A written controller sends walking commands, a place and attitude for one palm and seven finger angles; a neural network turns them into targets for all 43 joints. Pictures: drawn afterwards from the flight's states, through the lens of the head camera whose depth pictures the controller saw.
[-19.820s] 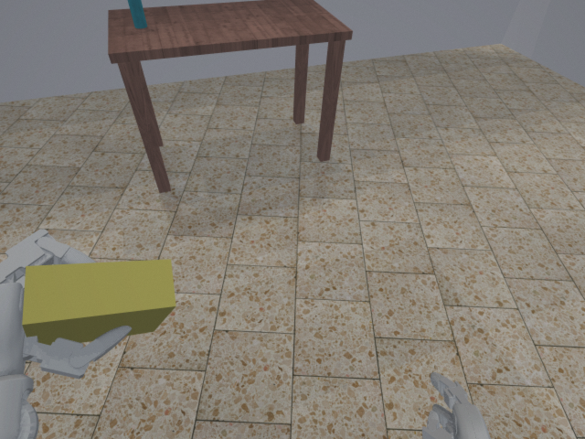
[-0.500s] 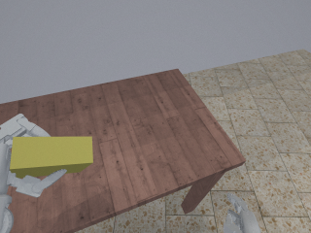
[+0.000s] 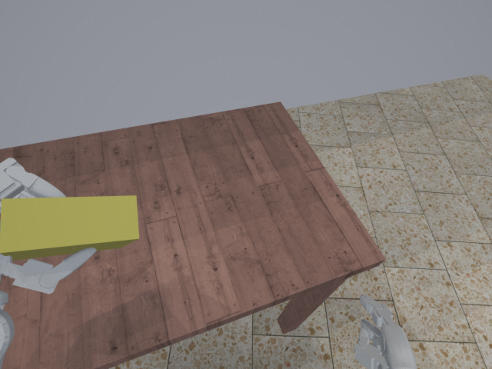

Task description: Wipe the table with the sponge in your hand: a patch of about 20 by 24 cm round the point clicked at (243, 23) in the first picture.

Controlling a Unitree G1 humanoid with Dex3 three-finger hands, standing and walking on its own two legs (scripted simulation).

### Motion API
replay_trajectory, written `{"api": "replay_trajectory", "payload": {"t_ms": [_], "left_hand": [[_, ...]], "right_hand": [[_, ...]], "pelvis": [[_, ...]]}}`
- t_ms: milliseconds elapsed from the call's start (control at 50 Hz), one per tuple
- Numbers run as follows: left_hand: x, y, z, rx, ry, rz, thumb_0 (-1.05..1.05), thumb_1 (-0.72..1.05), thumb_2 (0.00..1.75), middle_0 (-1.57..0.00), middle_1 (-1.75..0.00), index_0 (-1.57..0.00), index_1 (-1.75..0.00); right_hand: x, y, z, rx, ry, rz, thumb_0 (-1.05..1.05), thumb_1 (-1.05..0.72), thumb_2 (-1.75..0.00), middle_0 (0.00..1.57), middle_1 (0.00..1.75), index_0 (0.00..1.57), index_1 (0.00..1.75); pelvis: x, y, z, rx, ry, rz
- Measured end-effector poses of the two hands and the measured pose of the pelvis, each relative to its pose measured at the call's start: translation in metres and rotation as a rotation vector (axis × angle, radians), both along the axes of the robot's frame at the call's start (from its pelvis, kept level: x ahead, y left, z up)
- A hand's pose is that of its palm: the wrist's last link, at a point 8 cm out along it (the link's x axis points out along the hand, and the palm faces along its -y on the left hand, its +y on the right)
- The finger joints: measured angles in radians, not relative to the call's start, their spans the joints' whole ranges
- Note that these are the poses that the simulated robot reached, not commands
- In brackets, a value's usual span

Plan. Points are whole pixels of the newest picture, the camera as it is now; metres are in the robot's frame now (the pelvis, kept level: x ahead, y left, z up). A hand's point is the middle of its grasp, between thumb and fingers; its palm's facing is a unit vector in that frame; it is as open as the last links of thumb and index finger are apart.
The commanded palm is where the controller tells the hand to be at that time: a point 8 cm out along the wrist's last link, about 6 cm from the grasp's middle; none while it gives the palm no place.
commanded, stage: come to a stop and stand still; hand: left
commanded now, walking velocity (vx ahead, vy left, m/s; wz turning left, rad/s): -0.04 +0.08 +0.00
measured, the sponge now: (92, 227) +0.25 +0.22 +0.14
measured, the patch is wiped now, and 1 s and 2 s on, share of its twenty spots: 0.00 0.00 0.00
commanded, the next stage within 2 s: look again from close up in 1.02 s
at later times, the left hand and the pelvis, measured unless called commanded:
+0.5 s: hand (54, 253) +0.21 +0.25 +0.14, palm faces +0.20 -0.87 -0.46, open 9.5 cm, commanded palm +0.15 +0.30 +0.17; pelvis -0.02 +0.03 +0.00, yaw -2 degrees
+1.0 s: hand (40, 241) +0.22 +0.27 +0.15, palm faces +0.31 -0.86 -0.41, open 9.5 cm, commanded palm +0.15 +0.29 +0.17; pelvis -0.01 +0.02 +0.00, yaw -1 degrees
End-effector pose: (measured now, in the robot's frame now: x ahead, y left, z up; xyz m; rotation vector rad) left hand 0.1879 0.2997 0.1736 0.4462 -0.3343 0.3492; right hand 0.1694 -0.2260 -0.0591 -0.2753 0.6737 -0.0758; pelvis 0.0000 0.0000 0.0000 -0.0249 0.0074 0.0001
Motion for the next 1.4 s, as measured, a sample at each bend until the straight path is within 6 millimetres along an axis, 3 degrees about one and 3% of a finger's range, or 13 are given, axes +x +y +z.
{"api": "replay_trajectory", "payload": {"t_ms": [80,160,220,300,360,440,540,640,740,800,940,1180,1400], "left_hand": [[0.002,-0.011,0.007,-0.007,-0.024,-0.053,-0.01,-0.44,1.03,-0.79,-1.38,-0.79,-1.38],[0.002,-0.009,-0.001,-0.002,0.027,-0.076,-0.01,-0.44,1.03,-0.79,-1.38,-0.8,-1.38],[0.015,0.019,0.021,0.201,-0.016,-0.035,-0.01,-0.45,1.03,-0.8,-1.37,-0.8,-1.37],[0.021,0.048,0.041,0.186,-0.09,0.067,-0.01,-0.45,1.03,-0.8,-1.37,-0.8,-1.37],[0.013,0.028,0.03,0.131,-0.035,0.0,-0.01,-0.44,1.03,-0.79,-1.38,-0.79,-1.38],[-0.003,-0.005,-0.001,0.069,0.095,-0.147,-0.01,-0.44,1.03,-0.79,-1.38,-0.79,-1.38],[-0.01,0.01,-0.023,0.071,0.16,-0.119,-0.01,-0.45,1.03,-0.8,-1.37,-0.8,-1.37],[-0.013,0.028,-0.008,0.077,0.07,-0.018,-0.01,-0.45,1.03,-0.8,-1.37,-0.8,-1.37],[-0.017,0.01,0.009,0.057,-0.025,-0.064,-0.01,-0.44,1.03,-0.79,-1.38,-0.8,-1.38],[-0.014,0.003,0.008,0.051,-0.014,-0.096,-0.01,-0.44,1.03,-0.79,-1.38,-0.8,-1.38],[-0.005,0.011,-0.01,0.028,0.087,-0.062,-0.01,-0.45,1.03,-0.79,-1.38,-0.8,-1.38],[-0.017,-0.001,0.002,0.032,0.056,-0.076,-0.01,-0.45,1.03,-0.79,-1.38,-0.8,-1.38],[-0.019,-0.003,-0.009,0.004,0.107,-0.053,-0.01,-0.45,1.03,-0.79,-1.38,-0.8,-1.38]], "right_hand": [[0.013,0.004,0.005,0.008,-0.042,-0.002,0.01,-0.9,-0.9,0.2,0.29,0.2,0.3],[0.019,0.011,0.009,0.019,-0.059,-0.02,0.01,-0.9,-0.9,0.2,0.29,0.2,0.3],[0.017,0.019,0.003,-0.003,-0.028,0.045,0.01,-0.9,-0.9,0.2,0.29,0.2,0.3],[0.004,0.026,-0.011,0.053,0.019,0.057,0.01,-0.9,-0.9,0.2,0.29,0.2,0.3],[-0.012,0.03,-0.017,0.105,0.025,0.018,0.01,-0.9,-0.9,0.2,0.29,0.2,0.3],[-0.035,0.033,-0.023,0.114,0.063,-0.034,0.01,-0.9,-0.9,0.2,0.29,0.2,0.3],[-0.052,0.033,-0.022,0.069,0.115,-0.046,0.01,-0.9,-0.9,0.2,0.29,0.2,0.3],[-0.046,0.028,-0.019,0.036,0.107,-0.005,0.01,-0.9,-0.9,0.2,0.29,0.2,0.3],[-0.028,0.026,-0.01,0.03,0.042,0.014,0.01,-0.9,-0.9,0.2,0.29,0.2,0.3],[-0.016,0.027,-0.005,0.035,0.002,0.006,0.01,-0.9,-0.9,0.2,0.29,0.2,0.3],[-0.001,0.028,0.004,0.042,-0.039,-0.002,0.01,-0.9,-0.9,0.2,0.29,0.2,0.3],[-0.009,0.024,0.0,0.031,-0.001,0.005,0.01,-0.9,-0.9,0.2,0.29,0.2,0.3],[-0.025,0.018,-0.004,0.038,0.017,-0.023,0.01,-0.9,-0.9,0.2,0.29,0.2,0.3]], "pelvis": [[0.004,0.006,0.0,-0.002,0.002,-0.006],[0.005,0.011,0.0,0.0,0.004,-0.01],[-0.005,0.01,-0.002,-0.003,0.006,0.001],[-0.016,0.016,-0.004,0.001,0.005,-0.02],[-0.015,0.026,-0.004,0.005,0.004,-0.041],[-0.014,0.031,-0.003,0.014,-0.006,-0.049],[-0.019,0.025,-0.003,0.018,-0.013,-0.025],[-0.022,0.021,-0.003,0.003,-0.014,-0.007],[-0.017,0.024,-0.002,-0.002,-0.013,-0.017],[-0.014,0.024,-0.001,0.001,-0.011,-0.022],[-0.011,0.02,0.0,0.003,-0.009,-0.023],[-0.012,0.016,0.001,0.0,-0.012,-0.016],[-0.017,0.013,0.002,0.001,-0.015,-0.017]]}}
